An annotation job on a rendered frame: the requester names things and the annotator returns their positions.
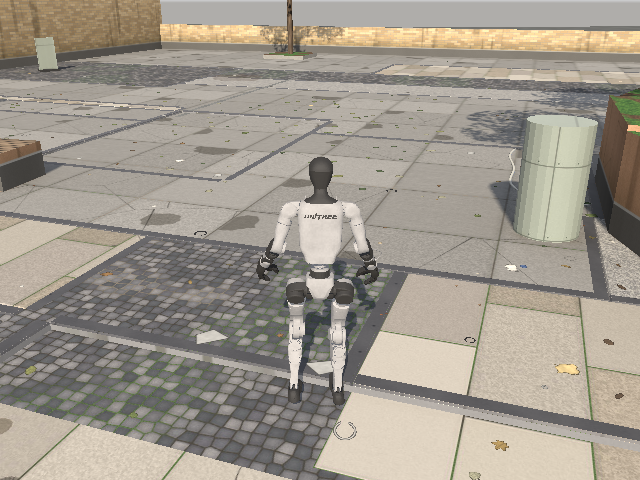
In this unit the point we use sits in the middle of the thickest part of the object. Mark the robot right forearm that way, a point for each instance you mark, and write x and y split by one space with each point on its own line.
368 258

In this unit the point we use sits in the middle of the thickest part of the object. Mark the robot left shin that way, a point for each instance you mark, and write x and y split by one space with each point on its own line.
294 356

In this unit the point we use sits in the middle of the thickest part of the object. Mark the robot right hand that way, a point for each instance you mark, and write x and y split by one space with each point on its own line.
374 274

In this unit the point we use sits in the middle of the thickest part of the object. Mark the robot left upper arm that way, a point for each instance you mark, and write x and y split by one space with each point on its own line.
288 210

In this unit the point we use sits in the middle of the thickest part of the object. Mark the robot right upper arm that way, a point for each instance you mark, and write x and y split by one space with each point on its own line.
352 211

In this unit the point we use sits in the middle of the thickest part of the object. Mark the robot left forearm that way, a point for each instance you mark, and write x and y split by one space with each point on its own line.
268 257

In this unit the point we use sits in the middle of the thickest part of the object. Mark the robot torso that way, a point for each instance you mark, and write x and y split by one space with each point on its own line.
320 237

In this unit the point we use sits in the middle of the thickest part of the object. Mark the robot left hand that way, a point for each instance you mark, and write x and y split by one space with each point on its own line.
260 271

